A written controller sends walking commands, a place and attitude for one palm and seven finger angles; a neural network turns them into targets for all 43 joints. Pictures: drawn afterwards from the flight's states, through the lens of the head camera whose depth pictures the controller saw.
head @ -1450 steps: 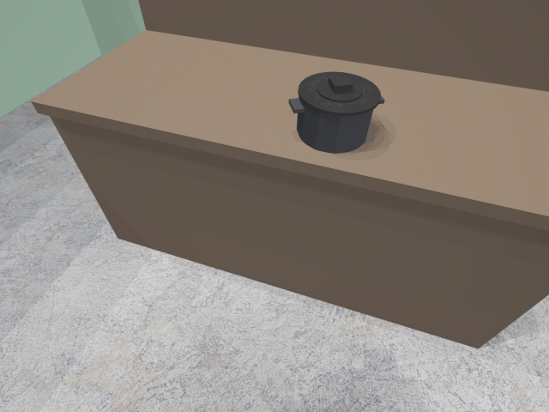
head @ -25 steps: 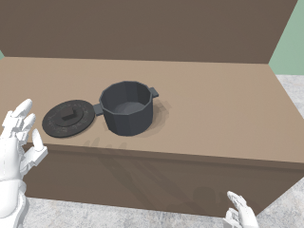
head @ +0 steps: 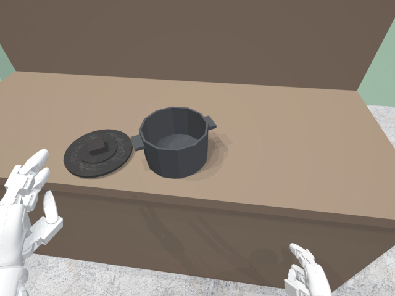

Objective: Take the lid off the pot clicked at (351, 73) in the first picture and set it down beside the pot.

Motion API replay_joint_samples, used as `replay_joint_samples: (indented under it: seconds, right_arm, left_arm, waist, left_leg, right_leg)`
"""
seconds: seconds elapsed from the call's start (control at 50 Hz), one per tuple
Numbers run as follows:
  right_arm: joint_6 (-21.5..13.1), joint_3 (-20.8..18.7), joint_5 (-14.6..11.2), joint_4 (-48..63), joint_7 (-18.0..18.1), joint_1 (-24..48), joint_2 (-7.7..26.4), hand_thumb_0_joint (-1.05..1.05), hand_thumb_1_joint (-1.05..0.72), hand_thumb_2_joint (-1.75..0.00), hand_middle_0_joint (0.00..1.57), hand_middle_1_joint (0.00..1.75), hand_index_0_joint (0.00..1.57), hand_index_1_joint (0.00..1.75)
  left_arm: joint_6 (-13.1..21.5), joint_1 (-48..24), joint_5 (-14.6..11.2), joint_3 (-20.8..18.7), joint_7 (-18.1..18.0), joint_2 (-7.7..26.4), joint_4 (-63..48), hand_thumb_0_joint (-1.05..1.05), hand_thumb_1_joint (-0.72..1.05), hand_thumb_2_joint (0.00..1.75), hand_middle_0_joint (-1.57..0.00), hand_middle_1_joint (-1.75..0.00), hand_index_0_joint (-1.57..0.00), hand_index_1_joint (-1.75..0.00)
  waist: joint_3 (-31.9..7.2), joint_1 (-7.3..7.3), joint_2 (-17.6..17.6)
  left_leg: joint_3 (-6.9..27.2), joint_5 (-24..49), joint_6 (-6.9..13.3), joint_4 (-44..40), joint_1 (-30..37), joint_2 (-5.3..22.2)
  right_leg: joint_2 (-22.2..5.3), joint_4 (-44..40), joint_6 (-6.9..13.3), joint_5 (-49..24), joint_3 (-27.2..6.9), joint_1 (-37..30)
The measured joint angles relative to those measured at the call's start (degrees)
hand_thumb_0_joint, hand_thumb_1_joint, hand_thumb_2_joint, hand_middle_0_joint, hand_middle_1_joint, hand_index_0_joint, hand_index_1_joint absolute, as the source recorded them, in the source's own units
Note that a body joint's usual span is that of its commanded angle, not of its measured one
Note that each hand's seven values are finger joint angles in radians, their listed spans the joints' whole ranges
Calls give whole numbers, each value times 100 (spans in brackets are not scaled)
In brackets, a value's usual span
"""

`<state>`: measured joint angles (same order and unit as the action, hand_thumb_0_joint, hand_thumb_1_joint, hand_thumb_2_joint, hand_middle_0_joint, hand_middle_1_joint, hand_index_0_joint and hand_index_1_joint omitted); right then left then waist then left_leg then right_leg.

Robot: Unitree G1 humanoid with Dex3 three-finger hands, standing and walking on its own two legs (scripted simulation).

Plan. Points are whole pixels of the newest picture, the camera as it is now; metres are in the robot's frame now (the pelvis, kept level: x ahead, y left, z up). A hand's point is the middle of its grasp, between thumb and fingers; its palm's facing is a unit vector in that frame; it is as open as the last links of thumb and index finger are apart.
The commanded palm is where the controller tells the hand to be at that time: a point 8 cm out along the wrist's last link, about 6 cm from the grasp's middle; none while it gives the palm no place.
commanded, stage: step back with the hand held close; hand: left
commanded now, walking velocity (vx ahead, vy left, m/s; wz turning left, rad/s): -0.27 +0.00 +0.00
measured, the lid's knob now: (96, 146) +0.50 +0.38 -0.02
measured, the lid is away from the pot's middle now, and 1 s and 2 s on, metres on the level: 0.24 0.24 0.24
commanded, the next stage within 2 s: none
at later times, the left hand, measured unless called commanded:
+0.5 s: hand (40, 237) +0.15 +0.26 +0.14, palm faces +0.27 -0.83 -0.49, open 7.4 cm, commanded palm +0.09 +0.30 +0.17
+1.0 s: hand (26, 256) +0.12 +0.26 +0.14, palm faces +0.32 -0.84 -0.43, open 7.4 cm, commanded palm +0.06 +0.31 +0.17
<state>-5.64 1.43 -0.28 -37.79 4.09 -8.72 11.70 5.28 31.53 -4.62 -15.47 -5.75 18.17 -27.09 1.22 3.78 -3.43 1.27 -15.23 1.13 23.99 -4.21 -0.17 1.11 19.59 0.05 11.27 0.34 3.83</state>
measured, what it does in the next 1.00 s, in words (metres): shifts its weight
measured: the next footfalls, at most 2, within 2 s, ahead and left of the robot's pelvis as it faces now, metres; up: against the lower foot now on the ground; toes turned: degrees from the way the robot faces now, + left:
right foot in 1.66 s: -0.05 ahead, -0.11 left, +0.00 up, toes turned +4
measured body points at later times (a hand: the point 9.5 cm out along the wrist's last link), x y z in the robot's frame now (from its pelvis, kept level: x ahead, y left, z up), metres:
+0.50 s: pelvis -0.04 +0.02 -0.02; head -0.01 +0.04 +0.43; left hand +0.13 +0.30 +0.17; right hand +0.12 -0.22 -0.10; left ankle -0.02 +0.11 -0.74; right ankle +0.00 -0.12 -0.74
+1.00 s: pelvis -0.08 +0.03 -0.03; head -0.04 +0.06 +0.42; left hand +0.10 +0.30 +0.17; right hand +0.09 -0.20 -0.10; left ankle -0.02 +0.11 -0.74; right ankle +0.00 -0.12 -0.74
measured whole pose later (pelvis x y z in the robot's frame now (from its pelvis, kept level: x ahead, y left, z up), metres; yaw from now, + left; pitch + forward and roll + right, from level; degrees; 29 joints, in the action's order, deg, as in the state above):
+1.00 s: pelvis -0.08 +0.03 -0.03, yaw -1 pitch +1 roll -2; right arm -1.2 -0.2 -0.8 -31.1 3.8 -10.8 9.8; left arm 12.5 35.4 -2.8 -22.8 -7.5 23.3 -39.3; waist 2.4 -0.4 1.7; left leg -0.2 -17.1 3.5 42.9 -27.3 -1.2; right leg 0.1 37.0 -2.2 12.1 -0.7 26.4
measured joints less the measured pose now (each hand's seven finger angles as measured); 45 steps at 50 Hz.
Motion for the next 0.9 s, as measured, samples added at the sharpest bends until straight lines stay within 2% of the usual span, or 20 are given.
replay_joint_samples:
  seconds: [0.06,0.12,0.24,0.36,0.5,0.62,0.7,0.84,0.9]
  right_arm:
    - [135,37,-31,214,-32,-24,20,1,-91,-90,20,30,20,30]
    - [325,9,-20,352,-85,7,13,1,-91,-90,20,30,20,30]
    - [670,-166,-39,541,-56,-74,72,1,-91,-90,20,30,20,30]
    - [842,-272,-105,649,21,-195,50,1,-91,-90,20,30,20,30]
    - [742,-262,-107,684,16,-242,-80,1,-91,-90,20,30,20,30]
    - [688,-226,-122,673,5,-223,-114,1,-91,-90,20,30,20,30]
    - [651,-228,-112,653,30,-248,-99,1,-91,-90,20,30,20,30]
    - [455,-204,-82,717,65,-294,-139,1,-91,-90,20,30,20,30]
    - [418,-184,-59,692,30,-257,-165,1,-91,-90,20,30,20,30]
  left_arm:
    - [170,-141,-3,-233,58,130,-16,1,89,90,-21,-30,-21,-31]
    - [374,-74,23,-486,65,191,-90,1,89,90,-20,-30,-21,-31]
    - [367,409,88,-324,137,194,-367,1,90,90,-20,-30,-21,-31]
    - [291,743,73,-381,68,482,-794,1,89,90,-21,-30,-21,-31]
    - [362,736,55,-660,-71,632,-1045,1,89,90,-21,-30,-21,-31]
    - [472,646,84,-600,-128,467,-1021,1,89,90,-21,-30,-21,-31]
    - [554,652,113,-510,-180,406,-1077,1,89,90,-21,-30,-21,-31]
    - [610,600,159,-713,-240,572,-1176,1,89,90,-21,-30,-21,-31]
    - [636,500,145,-767,-228,586,-1191,1,89,90,-21,-30,-21,-31]
  waist:
    - [30,-3,5]
    - [31,-104,52]
    - [75,-286,166]
    - [175,-369,335]
    - [146,-371,407]
    - [24,-402,315]
    - [-20,-438,381]
    - [51,-427,516]
    - [87,-410,526]
  left_leg:
    - [-3,-43,12,138,-170,15]
    - [-32,-71,31,280,-433,17]
    - [-115,-81,114,490,-854,-71]
    - [-142,-92,176,763,-1221,-153]
    - [-158,-99,202,1084,-1586,-196]
    - [-78,-185,177,1475,-1950,-121]
    - [-66,-167,213,1587,-2100,-124]
    - [-141,-131,271,1651,-2162,-152]
    - [-164,-149,264,1733,-2198,-144]
  right_leg:
    - [16,58,-17,-1,-1,135]
    - [18,160,-42,-10,-27,392]
    - [-70,455,-134,31,-104,866]
    - [-149,797,-198,85,-125,1259]
    - [-191,1189,-209,140,-132,1651]
    - [-117,1329,-195,102,-42,1879]
    - [-125,1364,-213,62,-17,1983]
    - [-140,1523,-118,105,-97,2103]
    - [-136,1605,-179,61,-119,2150]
